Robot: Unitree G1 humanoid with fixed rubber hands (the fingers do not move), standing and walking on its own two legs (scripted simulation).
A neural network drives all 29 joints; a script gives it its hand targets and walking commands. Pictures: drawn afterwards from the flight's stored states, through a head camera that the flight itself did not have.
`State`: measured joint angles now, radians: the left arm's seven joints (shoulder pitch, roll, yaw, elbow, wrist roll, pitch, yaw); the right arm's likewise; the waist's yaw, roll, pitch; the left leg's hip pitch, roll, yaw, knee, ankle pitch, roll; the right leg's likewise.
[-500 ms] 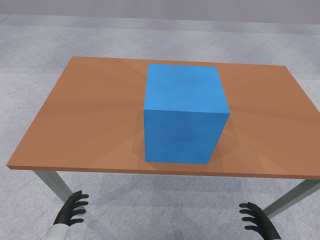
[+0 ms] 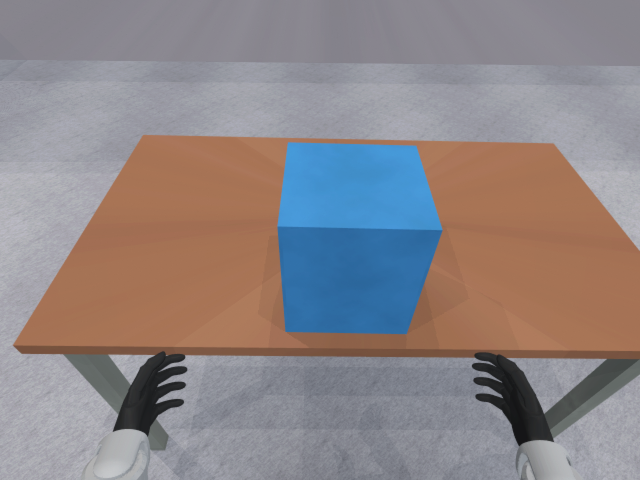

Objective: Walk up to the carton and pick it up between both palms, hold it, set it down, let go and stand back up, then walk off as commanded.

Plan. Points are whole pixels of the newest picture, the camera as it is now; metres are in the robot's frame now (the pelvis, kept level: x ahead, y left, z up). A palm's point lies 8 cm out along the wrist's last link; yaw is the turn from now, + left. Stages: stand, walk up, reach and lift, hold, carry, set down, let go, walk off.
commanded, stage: reach and lift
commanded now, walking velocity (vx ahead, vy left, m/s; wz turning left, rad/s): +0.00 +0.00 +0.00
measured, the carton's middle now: (349, 241) +0.49 -0.02 +0.01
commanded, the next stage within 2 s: none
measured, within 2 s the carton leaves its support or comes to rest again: neither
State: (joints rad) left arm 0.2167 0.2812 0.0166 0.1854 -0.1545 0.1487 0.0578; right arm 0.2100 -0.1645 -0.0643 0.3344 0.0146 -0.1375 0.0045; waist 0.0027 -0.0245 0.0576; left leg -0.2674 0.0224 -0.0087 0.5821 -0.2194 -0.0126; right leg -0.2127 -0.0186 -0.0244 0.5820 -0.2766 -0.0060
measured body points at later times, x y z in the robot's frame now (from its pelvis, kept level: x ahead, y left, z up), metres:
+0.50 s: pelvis +0.04 +0.00 +0.01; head +0.06 +0.01 +0.46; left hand +0.27 +0.22 +0.02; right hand +0.26 -0.23 +0.02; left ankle +0.06 +0.13 -0.73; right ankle +0.03 -0.13 -0.73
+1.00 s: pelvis +0.05 -0.01 +0.01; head +0.06 +0.00 +0.46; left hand +0.34 +0.19 +0.06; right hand +0.33 -0.23 +0.06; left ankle +0.06 +0.13 -0.73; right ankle +0.03 -0.13 -0.73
